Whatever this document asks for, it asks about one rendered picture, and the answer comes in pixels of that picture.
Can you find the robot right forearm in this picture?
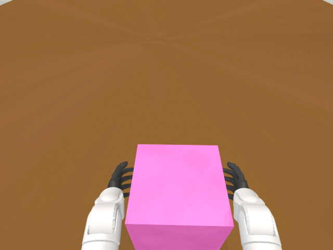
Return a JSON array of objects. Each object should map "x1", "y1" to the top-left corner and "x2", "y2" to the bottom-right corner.
[{"x1": 233, "y1": 188, "x2": 282, "y2": 250}]

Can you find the carton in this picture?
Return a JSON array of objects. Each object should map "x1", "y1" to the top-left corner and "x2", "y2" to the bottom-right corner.
[{"x1": 125, "y1": 144, "x2": 234, "y2": 250}]

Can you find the robot right hand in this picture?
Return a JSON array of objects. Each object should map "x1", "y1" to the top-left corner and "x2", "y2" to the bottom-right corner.
[{"x1": 222, "y1": 162, "x2": 249, "y2": 200}]

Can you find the robot left forearm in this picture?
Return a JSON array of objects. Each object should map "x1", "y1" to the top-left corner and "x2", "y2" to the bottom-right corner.
[{"x1": 81, "y1": 187, "x2": 124, "y2": 250}]

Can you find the robot left hand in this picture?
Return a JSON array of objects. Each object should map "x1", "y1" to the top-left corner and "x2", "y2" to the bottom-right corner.
[{"x1": 107, "y1": 161, "x2": 134, "y2": 198}]

